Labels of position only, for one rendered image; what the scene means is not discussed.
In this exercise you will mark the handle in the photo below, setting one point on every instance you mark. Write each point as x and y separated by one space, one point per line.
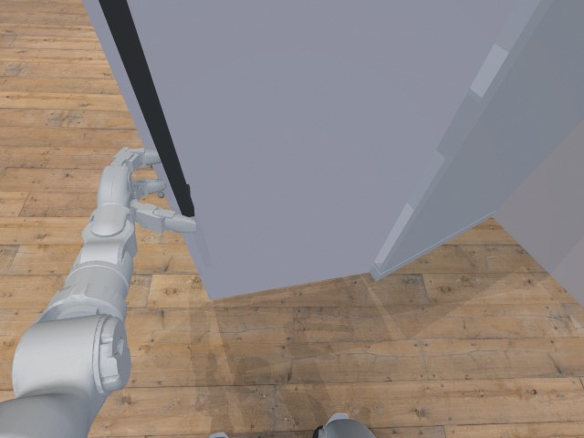
123 30

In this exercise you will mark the robot left upper arm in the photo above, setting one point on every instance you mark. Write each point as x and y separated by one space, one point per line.
65 370

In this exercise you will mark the right robot thigh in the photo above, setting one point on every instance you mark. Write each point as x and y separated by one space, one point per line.
345 428

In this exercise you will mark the fridge door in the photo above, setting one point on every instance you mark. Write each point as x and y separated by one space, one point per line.
301 126

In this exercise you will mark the right robot shin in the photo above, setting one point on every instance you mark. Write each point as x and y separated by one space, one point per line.
337 416

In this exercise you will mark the left robot forearm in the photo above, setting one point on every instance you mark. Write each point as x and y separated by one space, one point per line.
99 279

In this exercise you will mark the left robot hand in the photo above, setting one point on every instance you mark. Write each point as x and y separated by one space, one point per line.
117 187

